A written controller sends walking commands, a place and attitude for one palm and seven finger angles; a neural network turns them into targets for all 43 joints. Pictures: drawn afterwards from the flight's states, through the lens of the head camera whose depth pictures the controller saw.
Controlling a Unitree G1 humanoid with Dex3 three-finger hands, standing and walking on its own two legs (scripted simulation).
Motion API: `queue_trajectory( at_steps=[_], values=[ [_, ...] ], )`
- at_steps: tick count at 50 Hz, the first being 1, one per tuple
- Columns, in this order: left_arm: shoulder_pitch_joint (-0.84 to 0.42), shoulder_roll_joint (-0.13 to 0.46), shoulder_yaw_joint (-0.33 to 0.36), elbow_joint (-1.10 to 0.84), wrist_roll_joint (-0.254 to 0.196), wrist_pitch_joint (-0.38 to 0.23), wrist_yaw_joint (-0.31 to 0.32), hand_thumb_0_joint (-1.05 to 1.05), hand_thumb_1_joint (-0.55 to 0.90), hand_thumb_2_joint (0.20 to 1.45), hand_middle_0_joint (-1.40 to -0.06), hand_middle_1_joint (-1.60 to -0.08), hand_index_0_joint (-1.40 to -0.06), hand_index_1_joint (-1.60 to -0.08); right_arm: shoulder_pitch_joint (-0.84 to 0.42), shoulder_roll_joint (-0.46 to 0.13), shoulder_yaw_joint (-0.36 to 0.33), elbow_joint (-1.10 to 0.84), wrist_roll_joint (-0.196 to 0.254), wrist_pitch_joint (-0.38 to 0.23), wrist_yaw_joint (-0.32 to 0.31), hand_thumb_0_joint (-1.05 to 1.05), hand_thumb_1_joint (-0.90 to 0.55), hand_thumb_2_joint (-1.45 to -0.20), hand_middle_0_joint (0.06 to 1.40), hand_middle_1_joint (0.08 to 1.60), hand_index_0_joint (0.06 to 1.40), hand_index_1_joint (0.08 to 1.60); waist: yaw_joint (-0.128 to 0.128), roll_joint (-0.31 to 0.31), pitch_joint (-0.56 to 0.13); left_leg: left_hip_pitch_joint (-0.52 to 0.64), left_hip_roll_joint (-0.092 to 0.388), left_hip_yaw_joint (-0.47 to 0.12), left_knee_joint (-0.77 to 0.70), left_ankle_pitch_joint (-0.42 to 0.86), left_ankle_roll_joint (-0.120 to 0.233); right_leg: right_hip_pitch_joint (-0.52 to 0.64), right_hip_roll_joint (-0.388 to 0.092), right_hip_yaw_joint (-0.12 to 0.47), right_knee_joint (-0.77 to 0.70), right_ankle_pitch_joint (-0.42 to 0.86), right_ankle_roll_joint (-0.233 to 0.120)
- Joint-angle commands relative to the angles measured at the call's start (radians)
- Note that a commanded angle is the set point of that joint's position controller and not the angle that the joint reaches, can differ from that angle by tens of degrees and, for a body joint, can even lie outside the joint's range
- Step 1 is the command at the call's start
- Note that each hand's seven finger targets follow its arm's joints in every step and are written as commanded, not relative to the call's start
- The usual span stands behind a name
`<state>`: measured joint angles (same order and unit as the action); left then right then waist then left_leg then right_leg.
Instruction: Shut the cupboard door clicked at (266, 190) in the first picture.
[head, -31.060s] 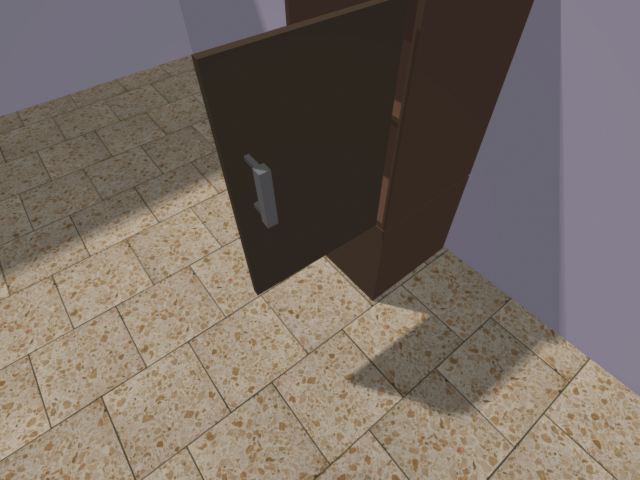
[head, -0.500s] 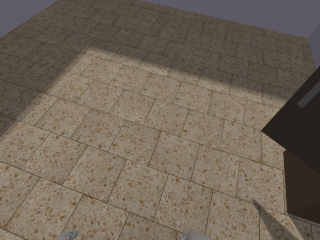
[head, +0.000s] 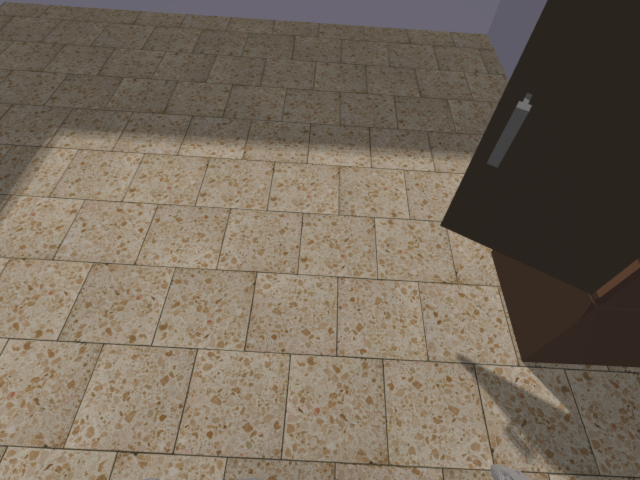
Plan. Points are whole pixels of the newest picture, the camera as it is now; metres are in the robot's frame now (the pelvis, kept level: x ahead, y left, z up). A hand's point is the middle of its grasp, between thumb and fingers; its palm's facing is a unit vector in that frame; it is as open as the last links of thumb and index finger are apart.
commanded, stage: turn to face it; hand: left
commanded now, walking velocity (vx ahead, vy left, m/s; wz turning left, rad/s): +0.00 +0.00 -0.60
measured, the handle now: (510, 130) +0.72 -0.32 +0.02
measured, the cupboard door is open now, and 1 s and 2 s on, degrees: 61 61 61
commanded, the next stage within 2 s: take the last steps up to it in 0.66 s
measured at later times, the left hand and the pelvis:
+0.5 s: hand (218, 458) +0.16 +0.15 -0.15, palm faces -0.28 -0.92 -0.27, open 7.4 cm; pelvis +0.01 -0.02 +0.01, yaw -16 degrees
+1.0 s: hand (248, 439) +0.19 +0.11 -0.15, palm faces -0.45 -0.87 -0.20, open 7.4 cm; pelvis +0.04 -0.03 +0.01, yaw -26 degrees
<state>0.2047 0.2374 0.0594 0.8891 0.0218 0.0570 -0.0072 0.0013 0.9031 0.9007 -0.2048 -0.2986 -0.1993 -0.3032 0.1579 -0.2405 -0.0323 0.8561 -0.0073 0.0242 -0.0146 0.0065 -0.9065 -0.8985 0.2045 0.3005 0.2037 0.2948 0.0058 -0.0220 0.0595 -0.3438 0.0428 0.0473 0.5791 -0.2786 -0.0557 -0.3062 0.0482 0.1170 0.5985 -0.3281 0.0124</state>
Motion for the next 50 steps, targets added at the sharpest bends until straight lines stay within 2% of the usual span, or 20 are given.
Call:
queue_trajectory(
  at_steps=[1,6,12,15,16,17,18,20,23,28,30,31,32,33,36,39,45,48,49,50],
  values=[
    [-0.053,0.127,0.040,-0.122,-0.002,-0.013,-0.005,0.000,0.900,0.900,-0.200,-0.300,-0.200,-0.300,0.170,-0.257,-0.056,-0.041,-0.027,-0.031,-0.026,0.000,-0.900,-0.900,0.200,0.300,0.200,0.300,-0.068,0.273,-0.143,0.241,0.448,-0.407,-0.279,0.305,0.230,-0.249,-0.020,-0.049,0.503,-0.312,0.017],
    [-0.063,0.090,0.043,-0.103,-0.003,0.004,-0.034,0.000,0.900,0.900,-0.200,-0.300,-0.200,-0.300,0.058,-0.185,-0.041,-0.068,-0.028,-0.029,-0.027,0.000,-0.900,-0.900,0.200,0.300,0.200,0.300,-0.016,0.205,-0.092,0.210,0.301,-0.087,-0.223,0.397,0.183,-0.226,-0.078,-0.126,0.508,-0.159,0.046],
    [-0.098,0.068,0.029,-0.112,-0.001,-0.006,-0.038,0.000,0.900,0.900,-0.200,-0.300,-0.200,-0.300,0.108,-0.208,-0.059,-0.027,-0.027,-0.019,-0.014,0.000,-0.900,-0.900,0.200,0.300,0.200,0.300,-0.048,0.257,-0.100,0.212,0.309,0.000,-0.159,0.425,0.169,-0.074,-0.050,-0.215,0.173,-0.127,0.025],
    [-0.008,0.096,0.034,-0.082,-0.001,-0.019,-0.032,0.000,0.900,0.900,-0.200,-0.300,-0.200,-0.300,0.078,-0.215,-0.066,-0.024,-0.016,-0.013,-0.007,0.000,-0.900,-0.900,0.200,0.300,0.200,0.300,0.007,0.191,-0.130,0.123,0.275,0.062,-0.030,0.314,0.096,0.135,-0.040,-0.226,-0.115,0.112,-0.001],
    [0.046,0.161,0.047,-0.067,0.006,-0.028,-0.023,0.000,0.900,0.900,-0.200,-0.300,-0.200,-0.300,0.074,-0.179,-0.063,-0.035,-0.008,-0.011,-0.001,0.000,-0.900,-0.900,0.200,0.300,0.200,0.300,0.032,0.051,-0.147,-0.010,0.219,0.104,0.100,0.137,0.041,0.275,-0.153,-0.087,-0.216,0.209,-0.042],
    [0.089,0.265,0.064,-0.054,0.013,-0.041,-0.007,0.000,0.900,0.900,-0.200,-0.300,-0.200,-0.300,0.030,-0.090,-0.040,-0.081,-0.005,-0.010,0.005,0.000,-0.900,-0.900,0.200,0.300,0.200,0.300,0.065,-0.260,-0.125,-0.257,0.059,0.160,0.322,-0.319,-0.020,0.363,-0.404,0.248,-0.276,0.488,-0.150],
    [0.139,0.294,0.061,-0.040,-0.002,-0.041,0.002,0.000,0.900,0.900,-0.200,-0.300,-0.200,-0.300,-0.012,-0.108,-0.031,-0.099,-0.005,0.003,-0.003,0.000,-0.900,-0.900,0.200,0.300,0.200,0.300,0.094,-0.193,-0.122,-0.261,0.049,0.024,0.477,-0.371,-0.013,0.270,-0.471,0.270,-0.265,0.564,-0.236],
    [0.054,0.235,0.057,-0.044,0.001,-0.043,0.020,0.000,0.900,0.900,-0.200,-0.300,-0.200,-0.300,-0.012,-0.113,-0.035,-0.071,-0.005,0.004,-0.016,0.000,-0.900,-0.900,0.200,0.300,0.200,0.300,0.045,-0.250,-0.106,-0.339,0.058,-0.056,0.591,-0.286,-0.016,0.266,-0.390,0.246,-0.242,0.577,-0.241],
    [-0.033,0.180,0.040,-0.068,0.002,-0.043,0.023,0.000,0.900,0.900,-0.200,-0.300,-0.200,-0.300,0.049,-0.093,-0.028,-0.021,-0.006,0.002,-0.006,0.000,-0.900,-0.900,0.200,0.300,0.200,0.300,-0.009,-0.152,-0.143,-0.213,0.052,-0.020,0.476,-0.172,-0.030,0.220,-0.292,0.065,-0.193,0.634,-0.199],
    [-0.039,0.199,0.045,-0.053,0.008,-0.036,0.018,0.000,0.900,0.900,-0.200,-0.300,-0.200,-0.300,0.080,-0.066,-0.023,-0.006,-0.002,0.000,-0.004,0.000,-0.900,-0.900,0.200,0.300,0.200,0.300,-0.013,-0.138,-0.098,-0.054,0.004,0.022,0.189,-0.112,-0.019,0.106,-0.276,0.098,-0.206,0.450,-0.191],
    [-0.063,0.182,0.043,-0.048,-0.001,-0.030,0.019,0.000,0.900,0.900,-0.200,-0.300,-0.200,-0.300,0.149,-0.068,-0.021,0.020,-0.004,-0.010,-0.009,0.000,-0.900,-0.900,0.200,0.300,0.200,0.300,-0.048,-0.130,-0.102,0.094,-0.009,0.022,-0.019,0.039,-0.009,0.033,-0.244,0.097,-0.156,0.357,-0.142],
    [-0.059,0.147,0.037,-0.050,-0.007,-0.024,0.017,0.000,0.900,0.900,-0.200,-0.300,-0.200,-0.300,0.180,-0.097,-0.023,0.032,-0.006,-0.021,-0.012,0.000,-0.900,-0.900,0.200,0.300,0.200,0.300,-0.056,-0.051,-0.111,0.210,0.032,-0.024,-0.148,0.117,0.007,-0.051,-0.193,0.074,-0.090,0.254,-0.095],
    [-0.015,0.091,0.025,-0.053,-0.012,-0.018,0.011,0.000,0.900,0.900,-0.200,-0.300,-0.200,-0.300,0.194,-0.176,-0.038,0.030,-0.017,-0.029,-0.013,0.000,-0.900,-0.900,0.200,0.300,0.200,0.300,-0.044,0.205,-0.127,0.261,0.212,-0.244,-0.211,0.201,0.081,-0.145,-0.067,-0.024,0.060,0.001,-0.032],
    [-0.004,0.068,0.020,-0.067,-0.016,-0.016,0.008,0.000,0.900,0.900,-0.200,-0.300,-0.200,-0.300,0.208,-0.235,-0.046,0.016,-0.026,-0.028,-0.021,0.000,-0.900,-0.900,0.200,0.300,0.200,0.300,-0.050,0.329,-0.117,0.212,0.382,-0.406,-0.286,0.245,0.197,-0.175,-0.013,-0.106,0.245,-0.259,0.000],
    [-0.050,0.086,0.036,-0.042,0.001,-0.008,-0.003,0.000,0.900,0.900,-0.200,-0.300,-0.200,-0.300,0.126,-0.173,-0.030,0.011,-0.031,-0.032,-0.032,0.000,-0.900,-0.900,0.200,0.300,0.200,0.300,-0.023,0.229,-0.044,0.089,0.324,-0.298,-0.305,0.242,0.213,-0.194,-0.064,-0.054,0.521,-0.189,0.010],
    [-0.033,0.045,0.022,-0.019,-0.004,-0.007,-0.011,0.000,0.900,0.900,-0.200,-0.300,-0.200,-0.300,0.116,-0.145,-0.026,0.027,-0.032,-0.033,-0.032,0.000,-0.900,-0.900,0.200,0.300,0.200,0.300,-0.020,0.178,-0.097,0.187,0.272,-0.146,-0.254,0.377,0.196,-0.149,-0.065,-0.113,0.382,-0.153,0.018],
    [-0.088,0.032,0.016,-0.022,0.005,-0.018,-0.040,0.000,0.900,0.900,-0.200,-0.300,-0.200,-0.300,0.186,-0.189,-0.057,0.083,-0.036,-0.032,-0.020,0.000,-0.900,-0.900,0.200,0.300,0.200,0.300,-0.067,0.188,-0.075,0.190,0.319,-0.163,-0.324,-0.109,0.183,-0.081,-0.054,-0.181,0.116,-0.141,-0.005],
    [0.009,0.045,0.026,0.022,0.007,-0.032,-0.046,0.000,0.900,0.900,-0.200,-0.300,-0.200,-0.300,0.160,-0.184,-0.060,0.099,-0.028,-0.033,-0.015,0.000,-0.900,-0.900,0.200,0.300,0.200,0.300,-0.016,0.133,-0.077,0.076,0.264,-0.081,-0.222,-0.162,0.126,0.151,-0.022,-0.218,-0.173,0.017,-0.022],
    [0.072,0.087,0.038,0.046,0.009,-0.038,-0.040,0.000,0.900,0.900,-0.200,-0.300,-0.200,-0.300,0.140,-0.157,-0.058,0.094,-0.023,-0.034,-0.012,0.000,-0.900,-0.900,0.200,0.300,0.200,0.300,0.017,0.047,-0.070,-0.048,0.210,-0.011,-0.124,-0.215,0.088,0.283,-0.072,-0.153,-0.268,-0.027,-0.045],
    [0.148,0.163,0.054,0.068,0.016,-0.047,-0.026,0.000,0.900,0.900,-0.200,-0.300,-0.200,-0.300,0.103,-0.090,-0.042,0.067,-0.012,-0.037,-0.007,0.000,-0.900,-0.900,0.200,0.300,0.200,0.300,0.058,-0.184,-0.065,-0.245,0.084,0.119,0.095,-0.303,0.034,0.401,-0.267,0.128,-0.395,-0.217,-0.132]
  ],
)
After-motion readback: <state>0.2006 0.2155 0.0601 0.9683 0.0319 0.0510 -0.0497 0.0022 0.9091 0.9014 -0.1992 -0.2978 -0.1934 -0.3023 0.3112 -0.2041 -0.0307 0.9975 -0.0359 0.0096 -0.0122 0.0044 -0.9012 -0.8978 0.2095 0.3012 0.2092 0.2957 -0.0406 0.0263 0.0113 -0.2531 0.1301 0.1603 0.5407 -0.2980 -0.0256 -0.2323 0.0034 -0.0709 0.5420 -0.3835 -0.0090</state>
